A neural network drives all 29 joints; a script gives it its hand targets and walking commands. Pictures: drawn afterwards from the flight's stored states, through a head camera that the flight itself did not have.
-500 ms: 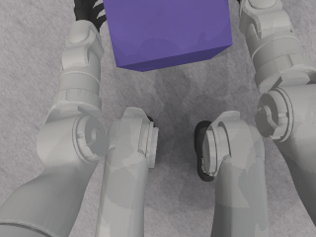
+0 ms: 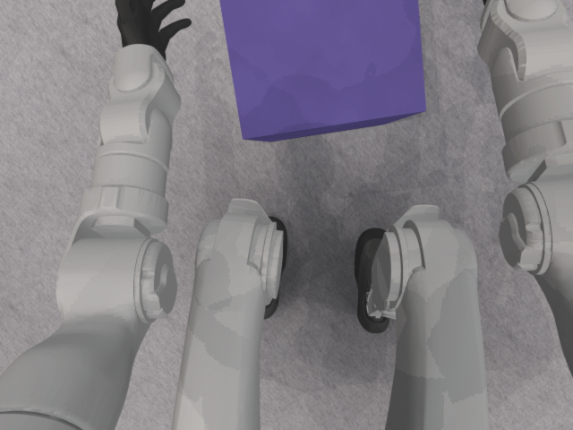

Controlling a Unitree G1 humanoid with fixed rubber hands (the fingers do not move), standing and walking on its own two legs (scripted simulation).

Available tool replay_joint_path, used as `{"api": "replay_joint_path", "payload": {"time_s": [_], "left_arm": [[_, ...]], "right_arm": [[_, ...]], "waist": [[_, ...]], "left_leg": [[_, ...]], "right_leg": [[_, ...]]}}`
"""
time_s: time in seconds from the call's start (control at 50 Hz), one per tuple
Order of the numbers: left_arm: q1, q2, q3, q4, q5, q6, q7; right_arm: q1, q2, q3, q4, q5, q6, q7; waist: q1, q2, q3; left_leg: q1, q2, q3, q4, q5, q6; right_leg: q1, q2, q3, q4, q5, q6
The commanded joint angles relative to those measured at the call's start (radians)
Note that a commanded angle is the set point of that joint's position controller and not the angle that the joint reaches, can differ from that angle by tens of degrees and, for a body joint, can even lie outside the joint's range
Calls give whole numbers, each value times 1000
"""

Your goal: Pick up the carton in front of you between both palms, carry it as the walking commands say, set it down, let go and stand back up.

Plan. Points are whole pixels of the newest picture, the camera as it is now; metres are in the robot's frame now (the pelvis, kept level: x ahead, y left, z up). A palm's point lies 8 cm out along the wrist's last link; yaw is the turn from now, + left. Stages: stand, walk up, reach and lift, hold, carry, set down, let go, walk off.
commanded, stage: set down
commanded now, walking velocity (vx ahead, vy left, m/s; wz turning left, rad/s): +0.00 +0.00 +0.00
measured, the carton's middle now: (319, 60) +0.52 +0.01 -0.27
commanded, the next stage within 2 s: let go in 0.80 s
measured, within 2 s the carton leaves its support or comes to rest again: neither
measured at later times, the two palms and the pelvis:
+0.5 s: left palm out of the picture +0.50 +0.21 +0.03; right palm out of the picture +0.56 -0.19 +0.03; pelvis +0.01 -0.01 +0.13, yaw +0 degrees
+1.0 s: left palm out of the picture +0.48 +0.20 +0.16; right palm out of the picture +0.53 -0.20 +0.16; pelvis +0.05 -0.01 +0.27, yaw -2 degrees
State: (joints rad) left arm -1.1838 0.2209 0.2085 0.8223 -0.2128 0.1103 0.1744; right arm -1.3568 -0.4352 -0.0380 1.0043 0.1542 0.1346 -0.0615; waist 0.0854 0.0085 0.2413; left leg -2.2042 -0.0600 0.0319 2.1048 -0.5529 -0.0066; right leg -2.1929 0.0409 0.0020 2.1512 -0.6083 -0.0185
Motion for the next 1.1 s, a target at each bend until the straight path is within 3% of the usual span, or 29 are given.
{"api": "replay_joint_path", "payload": {"time_s": [0.0,0.16,0.42,0.8,0.9,0.98,1.08], "left_arm": [[-181,81,34,-99,39,12,3],[-142,46,85,-86,100,4,-19],[-59,80,107,-222,96,46,-50],[78,31,147,-174,174,1,-110],[216,36,135,-195,227,-13,-149],[400,61,97,-248,277,-25,-198],[573,86,39,-315,276,-47,-238]], "right_arm": [[-245,-122,-75,-68,-40,1,12],[-208,-85,-101,-1,-75,-23,49],[-169,-82,-113,-196,-104,37,59],[-12,-10,-180,-126,-177,-3,97],[154,52,-205,-174,-228,-9,67],[367,127,-215,-292,-255,-14,19],[562,159,-186,-449,-239,-46,-2]], "waist": [[4,-80,-1187],[25,-76,-1162],[33,-158,-1403],[27,-118,-1245],[7,-110,-1309],[-1,-88,-1316],[6,-45,-1159]], "left_leg": [[641,-7,14,-254,286,-30],[640,-6,17,-383,304,-44],[754,-16,46,-605,396,-45],[971,1,18,-978,465,-48],[1098,-4,18,-1061,533,-40],[1236,-5,10,-1135,585,-24],[1449,14,-29,-1230,619,-9]], "right_leg": [[524,13,-10,-273,208,-4],[521,18,-4,-411,236,1],[929,35,-1,-638,403,27],[1160,19,40,-1012,506,32],[1322,22,46,-1104,616,40],[1444,24,51,-1184,694,46],[1444,17,44,-1294,635,46]]}}
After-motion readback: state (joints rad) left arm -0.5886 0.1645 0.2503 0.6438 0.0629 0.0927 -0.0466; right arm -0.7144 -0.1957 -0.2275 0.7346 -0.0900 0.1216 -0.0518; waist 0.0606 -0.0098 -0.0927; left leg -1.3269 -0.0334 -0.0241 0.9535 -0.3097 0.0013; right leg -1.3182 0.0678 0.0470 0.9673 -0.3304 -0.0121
